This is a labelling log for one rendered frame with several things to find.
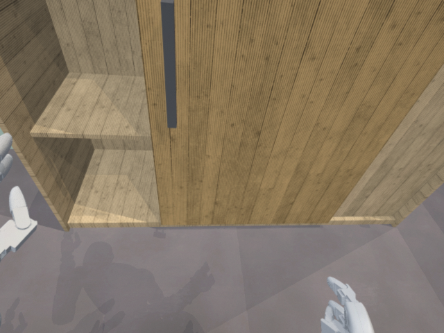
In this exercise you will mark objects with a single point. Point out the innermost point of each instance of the right robot hand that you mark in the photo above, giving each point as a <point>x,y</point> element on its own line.
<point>353,318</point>

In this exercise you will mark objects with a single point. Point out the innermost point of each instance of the left robot hand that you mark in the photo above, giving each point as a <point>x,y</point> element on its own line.
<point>15,232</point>

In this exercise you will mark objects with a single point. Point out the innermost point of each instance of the wardrobe door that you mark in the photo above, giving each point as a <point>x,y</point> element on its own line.
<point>282,105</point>
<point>412,156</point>

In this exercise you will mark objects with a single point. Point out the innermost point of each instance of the handle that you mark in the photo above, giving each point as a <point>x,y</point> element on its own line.
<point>169,50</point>

